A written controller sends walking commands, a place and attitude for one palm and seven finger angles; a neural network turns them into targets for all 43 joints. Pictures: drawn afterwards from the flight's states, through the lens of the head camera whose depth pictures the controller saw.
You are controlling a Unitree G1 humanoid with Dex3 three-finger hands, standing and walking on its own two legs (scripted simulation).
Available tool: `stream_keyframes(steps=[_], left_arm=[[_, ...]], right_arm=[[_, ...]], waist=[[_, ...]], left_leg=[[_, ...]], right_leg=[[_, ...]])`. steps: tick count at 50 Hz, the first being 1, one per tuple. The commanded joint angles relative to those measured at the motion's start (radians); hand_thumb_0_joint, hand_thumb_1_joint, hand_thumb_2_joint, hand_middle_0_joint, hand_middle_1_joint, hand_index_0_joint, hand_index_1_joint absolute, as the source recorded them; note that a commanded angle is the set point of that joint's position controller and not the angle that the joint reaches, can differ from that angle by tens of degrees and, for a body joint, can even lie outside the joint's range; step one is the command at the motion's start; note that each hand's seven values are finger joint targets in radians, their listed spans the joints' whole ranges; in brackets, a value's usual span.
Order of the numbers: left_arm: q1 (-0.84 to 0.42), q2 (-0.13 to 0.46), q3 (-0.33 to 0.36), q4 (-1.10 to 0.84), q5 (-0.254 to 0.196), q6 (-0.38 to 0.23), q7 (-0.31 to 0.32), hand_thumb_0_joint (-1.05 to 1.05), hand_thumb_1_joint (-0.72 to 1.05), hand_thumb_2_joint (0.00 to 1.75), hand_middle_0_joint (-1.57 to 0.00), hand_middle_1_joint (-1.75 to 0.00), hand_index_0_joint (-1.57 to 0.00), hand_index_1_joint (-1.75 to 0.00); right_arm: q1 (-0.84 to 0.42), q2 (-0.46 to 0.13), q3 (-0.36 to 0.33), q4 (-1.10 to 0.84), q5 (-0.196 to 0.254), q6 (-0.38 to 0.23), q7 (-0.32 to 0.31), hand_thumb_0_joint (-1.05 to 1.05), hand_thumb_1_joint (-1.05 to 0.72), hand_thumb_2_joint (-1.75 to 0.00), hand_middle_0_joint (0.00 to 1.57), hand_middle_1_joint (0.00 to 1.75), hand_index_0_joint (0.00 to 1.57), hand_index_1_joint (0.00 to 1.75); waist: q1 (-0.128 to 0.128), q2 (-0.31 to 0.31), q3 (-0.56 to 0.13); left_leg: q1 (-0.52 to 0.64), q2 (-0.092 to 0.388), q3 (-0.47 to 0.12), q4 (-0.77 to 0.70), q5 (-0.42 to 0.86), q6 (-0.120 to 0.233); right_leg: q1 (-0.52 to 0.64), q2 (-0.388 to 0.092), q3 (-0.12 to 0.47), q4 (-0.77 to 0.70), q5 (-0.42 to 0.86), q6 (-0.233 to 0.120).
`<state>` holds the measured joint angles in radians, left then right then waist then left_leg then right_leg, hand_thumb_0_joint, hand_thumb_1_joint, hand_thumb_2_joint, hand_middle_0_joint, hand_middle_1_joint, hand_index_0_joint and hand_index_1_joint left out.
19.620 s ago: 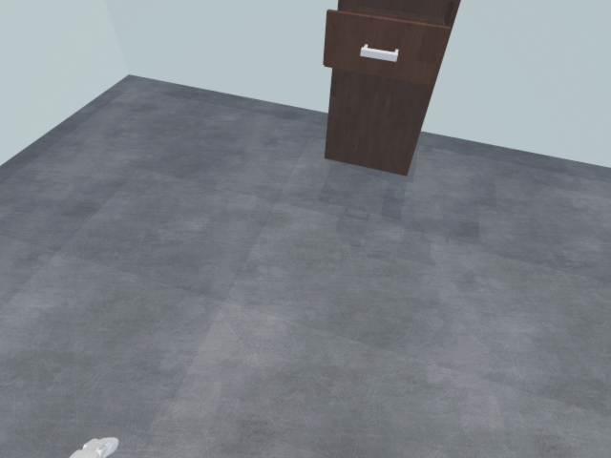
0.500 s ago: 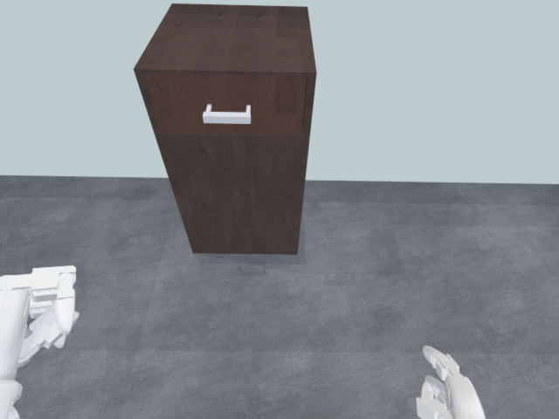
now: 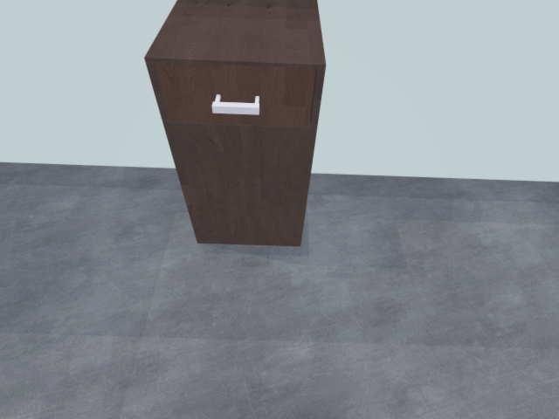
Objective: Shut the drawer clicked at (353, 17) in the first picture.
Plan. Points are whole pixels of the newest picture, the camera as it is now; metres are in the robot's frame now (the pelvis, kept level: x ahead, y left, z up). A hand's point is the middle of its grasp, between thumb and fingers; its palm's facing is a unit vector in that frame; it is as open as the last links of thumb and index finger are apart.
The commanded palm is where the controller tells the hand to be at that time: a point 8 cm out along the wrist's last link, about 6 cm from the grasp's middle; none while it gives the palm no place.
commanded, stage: let the arm hang, fingers relaxed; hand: left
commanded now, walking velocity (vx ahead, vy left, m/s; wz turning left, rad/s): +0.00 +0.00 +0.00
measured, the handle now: (236, 103) +0.85 +0.17 -0.04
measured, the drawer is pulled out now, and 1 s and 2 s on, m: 0.00 0.00 0.00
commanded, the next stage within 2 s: look to check the result in 0.56 s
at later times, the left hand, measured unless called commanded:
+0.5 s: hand out of the picture +0.01 +0.16 -0.18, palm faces +0.01 -0.98 -0.18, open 7.3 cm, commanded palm none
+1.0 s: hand out of the picture +0.00 +0.14 -0.18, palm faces +0.01 -0.98 -0.18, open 7.4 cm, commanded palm none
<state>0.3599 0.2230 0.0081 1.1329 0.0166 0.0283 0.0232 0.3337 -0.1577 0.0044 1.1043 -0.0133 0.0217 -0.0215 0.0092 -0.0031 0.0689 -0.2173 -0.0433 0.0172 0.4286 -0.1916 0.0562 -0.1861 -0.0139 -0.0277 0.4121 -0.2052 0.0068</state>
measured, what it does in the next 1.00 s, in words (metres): stands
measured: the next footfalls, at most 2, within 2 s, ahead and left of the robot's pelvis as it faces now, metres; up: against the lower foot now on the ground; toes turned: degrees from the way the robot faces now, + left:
none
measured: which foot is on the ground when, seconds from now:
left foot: down 0.00-1.00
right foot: down 0.00-1.00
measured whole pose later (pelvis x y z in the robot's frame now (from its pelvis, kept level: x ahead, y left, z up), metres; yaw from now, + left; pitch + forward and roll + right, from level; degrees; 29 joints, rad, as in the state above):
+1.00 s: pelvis +0.01 -0.02 +0.00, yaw -1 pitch -2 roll +0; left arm 0.27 0.13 0.00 1.14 0.01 0.00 0.03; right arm 0.29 -0.13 0.00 1.14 -0.01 0.00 -0.03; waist -0.01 0.00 0.06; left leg -0.18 -0.01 0.02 0.41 -0.20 0.02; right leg -0.17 0.02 -0.02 0.41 -0.22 -0.02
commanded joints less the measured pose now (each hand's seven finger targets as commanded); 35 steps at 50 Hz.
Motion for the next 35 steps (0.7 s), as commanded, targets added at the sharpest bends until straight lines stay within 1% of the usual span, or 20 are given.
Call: stream_keyframes(steps=[1,3,5,8,9,10,12,14,15,16,17,19,21,23,26,28,30,32,33,35], left_arm=[[0.012,0.062,0.005,-0.022,-0.007,-0.030,0.004,0.00,0.90,0.90,-0.28,-0.39,-0.28,-0.39],[0.019,0.054,0.006,-0.013,-0.006,-0.030,0.007,0.00,0.90,0.90,-0.20,-0.30,-0.20,-0.30],[0.026,0.048,0.007,-0.008,-0.006,-0.032,0.009,0.00,0.90,0.90,-0.20,-0.30,-0.20,-0.30],[0.025,0.034,0.009,-0.006,-0.006,-0.032,0.012,0.00,0.90,0.90,-0.20,-0.30,-0.20,-0.30],[0.032,0.034,0.009,-0.007,-0.005,-0.033,0.013,0.00,0.90,0.90,-0.20,-0.30,-0.20,-0.30],[0.025,0.027,0.009,-0.005,-0.004,-0.033,0.014,0.00,0.90,0.90,-0.20,-0.30,-0.20,-0.30],[0.021,0.022,0.013,-0.009,-0.003,-0.034,0.014,0.00,0.90,0.90,-0.20,-0.30,-0.20,-0.30],[0.020,0.022,0.014,-0.015,-0.003,-0.037,0.015,0.00,0.90,0.90,-0.20,-0.30,-0.20,-0.30],[0.014,0.015,0.015,-0.014,-0.003,-0.037,0.015,0.00,0.90,0.90,-0.20,-0.30,-0.20,-0.30],[0.009,0.015,0.016,-0.017,-0.003,-0.037,0.015,0.00,0.90,0.90,-0.20,-0.30,-0.20,-0.30],[0.006,0.014,0.018,-0.020,-0.003,-0.038,0.014,0.00,0.90,0.90,-0.20,-0.30,-0.20,-0.30],[0.004,0.018,0.019,-0.023,-0.003,-0.040,0.015,0.00,0.90,0.90,-0.20,-0.30,-0.20,-0.30],[-0.005,0.014,0.019,-0.021,-0.004,-0.040,0.014,0.00,0.90,0.90,-0.20,-0.30,-0.20,-0.30],[-0.011,0.017,0.019,-0.022,-0.005,-0.041,0.013,0.00,0.90,0.90,-0.20,-0.30,-0.20,-0.30],[-0.018,0.018,0.020,-0.023,-0.005,-0.041,0.012,0.00,0.90,0.90,-0.20,-0.30,-0.20,-0.30],[-0.019,0.022,0.020,-0.024,-0.005,-0.044,0.012,0.00,0.90,0.90,-0.20,-0.30,-0.20,-0.30],[-0.026,0.023,0.018,-0.024,-0.006,-0.042,0.012,0.00,0.90,0.90,-0.20,-0.30,-0.20,-0.30],[-0.025,0.026,0.018,-0.022,-0.007,-0.042,0.011,0.00,0.90,0.90,-0.20,-0.30,-0.20,-0.30],[-0.025,0.028,0.018,-0.021,-0.007,-0.043,0.011,0.00,0.90,0.90,-0.20,-0.30,-0.20,-0.30],[-0.027,0.029,0.017,-0.018,-0.008,-0.044,0.012,0.00,0.90,0.90,-0.20,-0.30,-0.20,-0.30]], right_arm=[[0.041,-0.115,-0.029,-0.026,0.003,-0.026,-0.016,0.00,-0.90,-0.90,0.20,0.30,0.20,0.30],[0.049,-0.108,-0.030,-0.015,0.002,-0.024,-0.017,0.00,-0.90,-0.90,0.20,0.30,0.20,0.30],[0.053,-0.095,-0.031,-0.008,0.003,-0.025,-0.016,0.00,-0.90,-0.90,0.20,0.30,0.20,0.30],[0.058,-0.083,-0.030,0.004,0.001,-0.026,-0.017,0.00,-0.90,-0.90,0.20,0.30,0.20,0.30],[0.058,-0.079,-0.032,0.003,0.002,-0.026,-0.016,0.00,-0.90,-0.90,0.20,0.30,0.20,0.30],[0.058,-0.070,-0.030,0.006,0.000,-0.025,-0.016,0.00,-0.90,-0.90,0.20,0.30,0.20,0.30],[0.061,-0.068,-0.032,0.007,-0.001,-0.027,-0.016,0.00,-0.90,-0.90,0.20,0.30,0.20,0.30],[0.059,-0.070,-0.035,0.004,0.000,-0.030,-0.017,0.00,-0.90,-0.90,0.20,0.30,0.20,0.30],[0.054,-0.062,-0.034,0.005,-0.001,-0.030,-0.017,0.00,-0.90,-0.90,0.20,0.30,0.20,0.30],[0.055,-0.061,-0.034,0.005,-0.002,-0.031,-0.017,0.00,-0.90,-0.90,0.20,0.30,0.20,0.30],[0.053,-0.061,-0.035,0.005,-0.002,-0.032,-0.017,0.00,-0.90,-0.90,0.20,0.30,0.20,0.30],[0.054,-0.065,-0.036,0.003,-0.001,-0.033,-0.017,0.00,-0.90,-0.90,0.20,0.30,0.20,0.30],[0.048,-0.063,-0.036,0.004,-0.002,-0.036,-0.019,0.00,-0.90,-0.90,0.20,0.30,0.20,0.30],[0.042,-0.068,-0.035,0.004,-0.002,-0.036,-0.020,0.00,-0.90,-0.90,0.20,0.30,0.20,0.30],[0.042,-0.068,-0.035,0.003,-0.001,-0.036,-0.020,0.00,-0.90,-0.90,0.20,0.30,0.20,0.30],[0.038,-0.071,-0.036,0.006,-0.001,-0.036,-0.020,0.00,-0.90,-0.90,0.20,0.30,0.20,0.30],[0.037,-0.070,-0.034,0.007,-0.001,-0.033,-0.019,0.00,-0.90,-0.90,0.20,0.30,0.20,0.30],[0.036,-0.072,-0.034,0.009,-0.001,-0.032,-0.019,0.00,-0.90,-0.90,0.20,0.30,0.20,0.30],[0.032,-0.074,-0.034,0.010,-0.001,-0.032,-0.018,0.00,-0.90,-0.90,0.20,0.30,0.20,0.30],[0.032,-0.071,-0.033,0.010,0.000,-0.031,-0.019,0.00,-0.90,-0.90,0.20,0.30,0.20,0.30]], waist=[[-0.010,0.008,0.004],[-0.011,-0.009,0.022],[-0.010,-0.024,0.021],[-0.013,0.009,0.036],[-0.010,0.016,0.027],[-0.012,0.002,0.044],[-0.013,0.009,0.046],[-0.011,0.011,0.034],[-0.012,0.005,0.041],[-0.013,0.017,0.050],[-0.014,0.032,0.048],[-0.011,0.015,0.041],[-0.014,0.035,0.038],[-0.013,0.036,0.027],[-0.014,0.011,0.031],[-0.015,0.008,0.016],[-0.016,0.007,0.030],[-0.016,0.000,0.022],[-0.016,0.010,0.018],[-0.017,-0.008,0.014]], left_leg=[[-0.008,0.148,-0.160,-0.139,-0.069,0.010],[-0.016,0.144,-0.157,-0.140,-0.090,0.010],[-0.014,0.136,-0.142,-0.129,-0.072,0.008],[-0.013,0.137,-0.142,-0.137,-0.086,0.007],[-0.015,0.135,-0.139,-0.131,-0.085,0.007],[-0.025,0.132,-0.137,-0.133,-0.089,0.005],[-0.028,0.132,-0.137,-0.138,-0.098,0.004],[-0.023,0.131,-0.131,-0.126,-0.071,0.004],[-0.025,0.130,-0.130,-0.128,-0.077,0.002],[-0.027,0.129,-0.125,-0.128,-0.074,0.001],[-0.027,0.129,-0.128,-0.130,-0.076,0.000],[-0.024,0.133,-0.125,-0.122,-0.048,-0.001],[-0.014,0.133,-0.125,-0.123,-0.031,0.000],[-0.003,0.135,-0.123,-0.120,-0.017,-0.002],[0.000,0.135,-0.118,-0.114,0.003,-0.003],[0.017,0.132,-0.109,-0.105,0.022,-0.006],[0.014,0.134,-0.106,-0.105,0.015,-0.008],[0.021,0.132,-0.108,-0.105,0.017,-0.008],[0.027,0.130,-0.104,-0.102,0.021,-0.009],[0.032,0.130,-0.099,-0.093,0.043,-0.011]], right_leg=[[-0.038,-0.070,0.077,-0.074,-0.060,-0.056],[-0.051,-0.070,0.079,-0.076,-0.075,-0.057],[-0.053,-0.074,0.084,-0.079,-0.076,-0.059],[-0.072,-0.070,0.085,-0.073,-0.084,-0.057],[-0.067,-0.068,0.089,-0.073,-0.085,-0.057],[-0.073,-0.069,0.088,-0.074,-0.086,-0.057],[-0.078,-0.068,0.092,-0.073,-0.089,-0.057],[-0.070,-0.067,0.095,-0.072,-0.073,-0.057],[-0.077,-0.068,0.093,-0.073,-0.079,-0.057],[-0.080,-0.069,0.095,-0.076,-0.078,-0.057],[-0.080,-0.068,0.097,-0.077,-0.078,-0.058],[-0.071,-0.066,0.094,-0.074,-0.060,-0.058],[-0.070,-0.068,0.100,-0.075,-0.046,-0.058],[-0.062,-0.068,0.100,-0.074,-0.034,-0.058],[-0.059,-0.071,0.098,-0.081,-0.030,-0.057],[-0.055,-0.073,0.104,-0.087,-0.021,-0.060],[-0.063,-0.074,0.100,-0.091,-0.037,-0.058],[-0.060,-0.074,0.108,-0.096,-0.040,-0.061],[-0.059,-0.077,0.107,-0.099,-0.038,-0.060],[-0.054,-0.078,0.106,-0.102,-0.026,-0.060]])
